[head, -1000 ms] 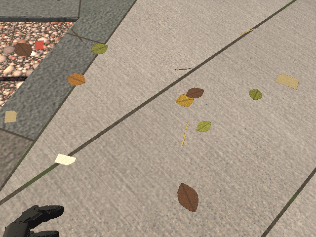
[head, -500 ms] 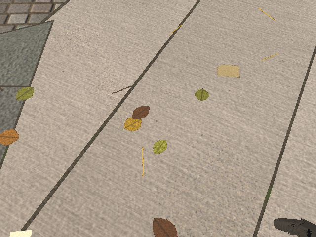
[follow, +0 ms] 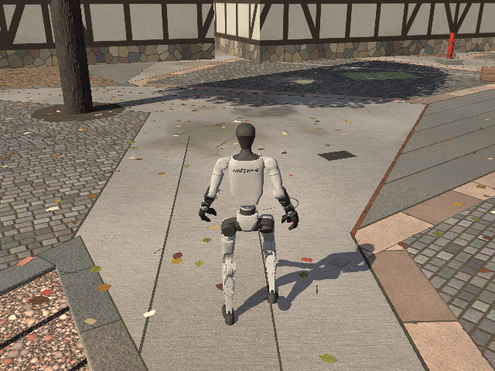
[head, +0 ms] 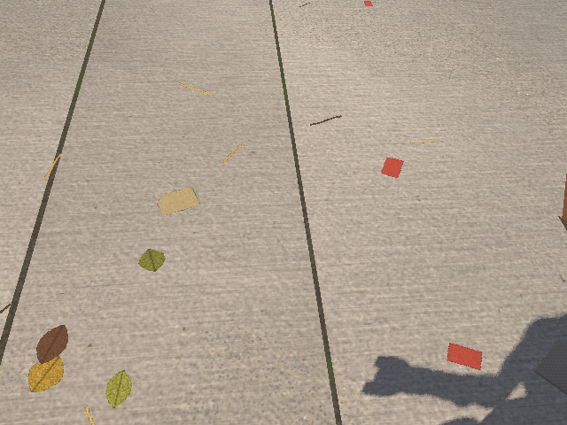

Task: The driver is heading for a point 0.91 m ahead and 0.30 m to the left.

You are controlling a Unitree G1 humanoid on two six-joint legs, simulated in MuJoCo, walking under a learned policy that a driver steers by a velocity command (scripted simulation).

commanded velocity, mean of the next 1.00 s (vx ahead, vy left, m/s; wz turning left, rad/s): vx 0.92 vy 0.00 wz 0.45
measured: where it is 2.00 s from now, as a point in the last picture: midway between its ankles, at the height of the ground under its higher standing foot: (142, 190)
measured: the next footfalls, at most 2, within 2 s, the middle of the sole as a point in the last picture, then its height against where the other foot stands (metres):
right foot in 0.20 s outside the picture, level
left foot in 0.64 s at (309, 401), level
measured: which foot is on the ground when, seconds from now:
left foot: down 0.00-0.20, up 0.22-0.62, down 0.64-1.00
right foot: up 0.00-0.18, down 0.20-0.64, up 0.66-1.00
